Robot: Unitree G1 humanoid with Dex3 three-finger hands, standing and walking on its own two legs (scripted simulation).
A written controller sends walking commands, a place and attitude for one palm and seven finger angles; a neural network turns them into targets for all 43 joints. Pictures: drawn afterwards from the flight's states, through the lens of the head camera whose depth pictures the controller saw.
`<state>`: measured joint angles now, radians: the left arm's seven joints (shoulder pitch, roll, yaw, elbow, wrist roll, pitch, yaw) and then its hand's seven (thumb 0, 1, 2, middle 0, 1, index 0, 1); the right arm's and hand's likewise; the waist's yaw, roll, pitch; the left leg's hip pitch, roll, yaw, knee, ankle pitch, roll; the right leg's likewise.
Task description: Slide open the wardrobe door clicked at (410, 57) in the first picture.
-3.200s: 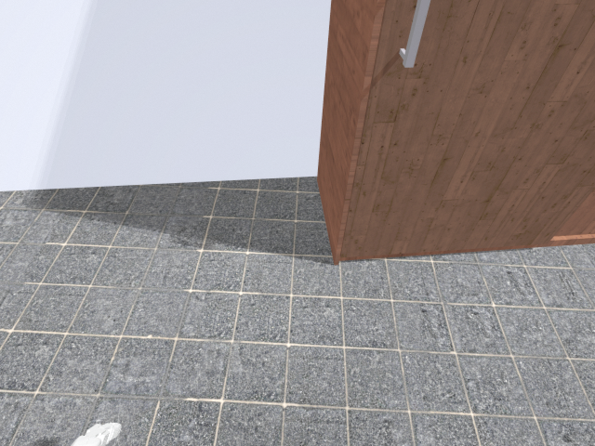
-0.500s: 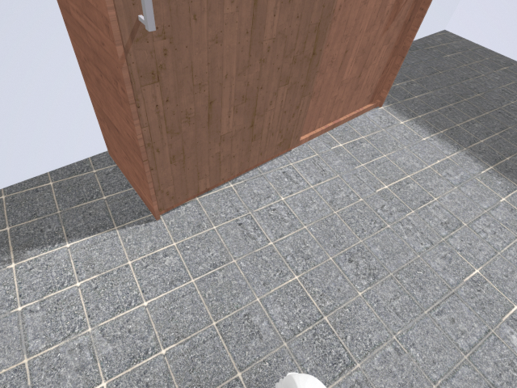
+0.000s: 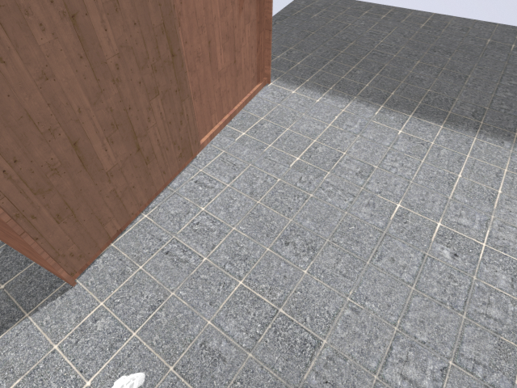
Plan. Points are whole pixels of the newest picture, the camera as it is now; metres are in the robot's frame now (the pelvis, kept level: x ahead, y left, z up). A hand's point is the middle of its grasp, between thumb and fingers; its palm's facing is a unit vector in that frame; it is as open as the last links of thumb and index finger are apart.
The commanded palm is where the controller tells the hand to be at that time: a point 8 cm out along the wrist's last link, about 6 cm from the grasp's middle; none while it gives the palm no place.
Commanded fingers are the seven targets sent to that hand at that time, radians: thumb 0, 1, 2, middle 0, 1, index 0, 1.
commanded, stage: walk to a spot facing it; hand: left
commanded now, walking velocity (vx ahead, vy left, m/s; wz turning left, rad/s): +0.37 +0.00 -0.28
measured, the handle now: out of the picture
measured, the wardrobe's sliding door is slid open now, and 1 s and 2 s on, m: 0.00 0.00 0.00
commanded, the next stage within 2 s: turn to face it in 0.84 s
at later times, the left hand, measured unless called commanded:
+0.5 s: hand (138, 339) +0.24 +0.25 -0.17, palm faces -0.12 -0.98 -0.15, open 7.4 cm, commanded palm none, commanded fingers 0.00 0.90 0.90 -0.20 -0.30 -0.20 -0.30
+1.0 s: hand (243, 198) +0.61 +0.06 -0.18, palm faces -0.44 -0.88 -0.18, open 7.3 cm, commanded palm none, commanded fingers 0.00 0.90 0.90 -0.20 -0.30 -0.20 -0.30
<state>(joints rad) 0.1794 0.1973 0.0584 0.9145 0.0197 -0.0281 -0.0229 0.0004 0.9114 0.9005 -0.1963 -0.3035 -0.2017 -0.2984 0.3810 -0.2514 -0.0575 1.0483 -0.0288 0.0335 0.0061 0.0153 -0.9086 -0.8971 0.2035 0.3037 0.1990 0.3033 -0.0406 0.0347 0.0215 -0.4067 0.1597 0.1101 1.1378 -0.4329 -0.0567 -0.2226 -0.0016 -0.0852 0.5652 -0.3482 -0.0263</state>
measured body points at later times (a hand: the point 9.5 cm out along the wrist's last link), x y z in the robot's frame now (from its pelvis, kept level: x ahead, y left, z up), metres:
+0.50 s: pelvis +0.22 +0.06 +0.01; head +0.23 +0.09 +0.46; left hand +0.25 +0.30 -0.16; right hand +0.24 -0.19 -0.12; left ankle +0.26 +0.12 -0.73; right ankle +0.14 -0.08 -0.62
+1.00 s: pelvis +0.41 -0.05 -0.02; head +0.45 -0.07 +0.43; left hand +0.63 +0.11 -0.16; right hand +0.24 -0.19 -0.17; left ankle +0.30 +0.13 -0.64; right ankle +0.46 -0.14 -0.73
